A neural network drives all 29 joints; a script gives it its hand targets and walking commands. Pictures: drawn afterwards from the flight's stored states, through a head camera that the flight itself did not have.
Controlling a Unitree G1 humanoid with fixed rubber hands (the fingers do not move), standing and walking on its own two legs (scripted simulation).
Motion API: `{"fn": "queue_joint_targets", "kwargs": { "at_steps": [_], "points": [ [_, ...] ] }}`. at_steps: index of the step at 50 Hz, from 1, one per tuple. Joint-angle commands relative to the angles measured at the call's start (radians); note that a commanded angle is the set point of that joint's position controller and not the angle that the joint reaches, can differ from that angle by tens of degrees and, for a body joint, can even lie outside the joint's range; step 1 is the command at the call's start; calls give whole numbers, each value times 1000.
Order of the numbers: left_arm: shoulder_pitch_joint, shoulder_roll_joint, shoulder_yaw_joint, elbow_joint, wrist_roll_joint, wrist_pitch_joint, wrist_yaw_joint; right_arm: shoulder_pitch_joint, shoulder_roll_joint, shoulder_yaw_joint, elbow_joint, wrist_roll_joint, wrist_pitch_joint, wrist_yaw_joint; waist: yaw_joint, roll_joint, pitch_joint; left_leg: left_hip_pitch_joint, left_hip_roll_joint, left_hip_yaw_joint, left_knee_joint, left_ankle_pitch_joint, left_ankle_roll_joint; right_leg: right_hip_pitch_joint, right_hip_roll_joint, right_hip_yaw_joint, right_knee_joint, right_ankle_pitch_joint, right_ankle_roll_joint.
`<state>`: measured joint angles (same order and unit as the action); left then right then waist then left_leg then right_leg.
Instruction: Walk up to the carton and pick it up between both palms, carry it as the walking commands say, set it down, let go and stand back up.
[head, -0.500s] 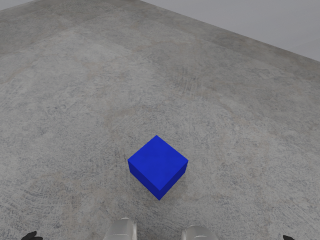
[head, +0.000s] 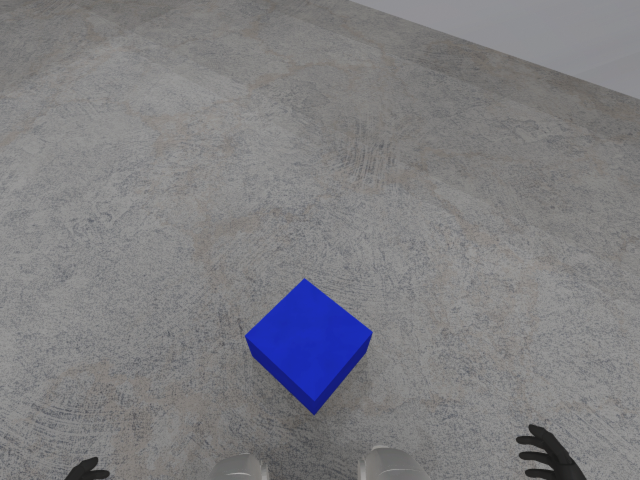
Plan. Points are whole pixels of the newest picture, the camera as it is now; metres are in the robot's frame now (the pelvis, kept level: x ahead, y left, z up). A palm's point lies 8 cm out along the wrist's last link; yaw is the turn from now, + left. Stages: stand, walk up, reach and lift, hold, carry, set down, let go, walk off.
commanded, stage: walk up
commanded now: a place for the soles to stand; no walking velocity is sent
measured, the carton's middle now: (309, 344) +0.51 +0.02 -0.65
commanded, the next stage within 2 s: none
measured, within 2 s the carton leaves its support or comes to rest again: neither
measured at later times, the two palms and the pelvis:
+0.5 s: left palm out of the picture +0.10 +0.29 -0.08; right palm out of the picture +0.08 -0.32 -0.09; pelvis +0.00 +0.00 +0.03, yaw -3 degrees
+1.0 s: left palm out of the picture +0.09 +0.53 -0.07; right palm out of the picture +0.12 -0.19 -0.12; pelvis +0.02 +0.16 -0.02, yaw -13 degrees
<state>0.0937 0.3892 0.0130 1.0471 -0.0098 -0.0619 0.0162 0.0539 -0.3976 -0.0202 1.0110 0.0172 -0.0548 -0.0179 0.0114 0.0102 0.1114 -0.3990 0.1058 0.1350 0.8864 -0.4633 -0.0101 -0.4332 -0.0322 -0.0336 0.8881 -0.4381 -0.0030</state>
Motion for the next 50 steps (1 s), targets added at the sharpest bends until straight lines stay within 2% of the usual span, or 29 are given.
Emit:
{"fn": "queue_joint_targets", "kwargs": {
  "at_steps": [1,3,5,15,26,27,28,29,30,31,33,35,38,40,42,43,44,45,46,47,48,49,50],
  "points": [
    [-17,261,47,-11,1,-8,13,-25,-234,-55,-1,5,-9,-13,-10,-42,-272,190,67,-119,-174,421,63,78,-118,192,-208,561,-112],
    [-29,248,40,6,4,-4,13,-54,-233,-52,11,2,-4,-9,-3,-30,-248,187,82,-113,-201,390,69,75,-100,173,-230,494,-93],
    [-54,249,38,18,8,-1,11,-68,-229,-50,26,0,0,-7,-5,-33,-224,177,79,-107,-228,344,65,78,-101,188,-261,445,-91],
    [-118,232,29,52,15,10,-1,-121,-210,-38,71,-8,9,3,-6,-25,-159,207,74,-83,-382,181,52,90,-86,190,-386,334,-70],
    [-124,209,29,55,19,20,-11,-99,-197,-39,85,-14,16,13,-10,-46,-157,270,63,-61,-466,124,47,111,-77,194,-489,255,-52],
    [227,379,98,55,8,5,33,-202,-340,-129,-144,-88,63,52,74,32,-112,99,3,10,-169,-82,32,206,-151,369,-539,133,-119],
    [358,441,127,76,16,0,64,-210,-275,-115,-185,-91,91,67,104,-38,-96,-166,-57,-65,6,-190,17,349,-239,624,-593,-19,-180],
    [363,466,138,49,23,-7,86,-204,-258,-115,-207,-102,105,76,92,-13,-68,-315,-66,-225,145,-175,-3,376,-301,800,-626,-132,-234],
    [318,461,142,21,18,-14,100,-184,-263,-119,-208,-101,110,82,61,34,-69,-355,-49,-278,204,-124,-7,374,-316,796,-619,-106,-248],
    [280,441,143,-6,14,-22,107,-149,-254,-122,-216,-100,113,89,39,28,-88,-367,-29,-289,235,-72,-10,391,-319,738,-591,-1,-246],
    [203,390,144,-63,17,-36,112,-81,-235,-128,-231,-90,123,99,-2,-58,-144,-323,10,-306,257,-2,-5,380,-287,612,-519,159,-232],
    [214,372,148,-99,31,-45,116,-61,-227,-140,-266,-86,131,107,-14,-98,-168,-259,20,-292,243,-9,-5,309,-253,577,-487,158,-239],
    [239,395,160,-131,59,-56,117,-105,-240,-159,-336,-93,133,119,-10,-152,-135,-197,20,-306,171,-100,13,152,-248,602,-454,54,-256],
    [229,409,163,-150,67,-58,119,-95,-261,-172,-344,-98,132,125,-12,-176,-117,-156,6,-284,130,-139,19,64,-243,598,-423,52,-267],
    [203,413,161,-171,69,-58,119,-44,-272,-177,-337,-97,129,132,-32,-205,-130,-76,-24,-241,69,-116,28,-21,-217,562,-382,92,-260],
    [169,410,156,-185,68,-55,118,5,-276,-182,-327,-98,127,135,-66,-202,-146,24,-42,-208,-9,-43,34,-101,-182,504,-344,83,-237],
    [128,381,143,-200,69,-50,117,80,-289,-191,-309,-103,121,136,-118,-166,-170,180,-71,-181,-87,7,44,-221,-125,404,-273,66,-196],
    [99,316,119,-213,71,-45,119,204,-325,-206,-275,-113,113,130,-194,16,-202,352,-56,-252,-242,-93,75,-375,-14,268,-53,-13,-135],
    [116,222,93,-226,60,-41,128,226,-415,-214,-290,-115,108,119,-218,388,-180,345,195,-641,-600,-428,144,-551,163,6,255,-240,-57],
    [120,318,123,-197,55,-37,140,74,-427,-202,-354,-107,107,116,-178,241,-144,188,286,-794,-665,-477,241,-504,58,34,399,-202,-34],
    [160,369,125,-179,45,-36,137,7,-421,-191,-381,-102,109,117,-134,139,-124,87,309,-812,-660,-534,283,-424,10,21,434,-191,-43],
    [202,385,130,-155,33,-37,128,10,-399,-184,-380,-100,107,113,-107,88,-80,73,294,-758,-621,-472,274,-409,-24,1,427,-143,-34],
    [236,395,133,-131,21,-41,122,33,-369,-176,-386,-100,103,102,-96,59,-59,97,266,-668,-558,-342,248,-405,-44,-5,408,-87,-32]
  ]
}}
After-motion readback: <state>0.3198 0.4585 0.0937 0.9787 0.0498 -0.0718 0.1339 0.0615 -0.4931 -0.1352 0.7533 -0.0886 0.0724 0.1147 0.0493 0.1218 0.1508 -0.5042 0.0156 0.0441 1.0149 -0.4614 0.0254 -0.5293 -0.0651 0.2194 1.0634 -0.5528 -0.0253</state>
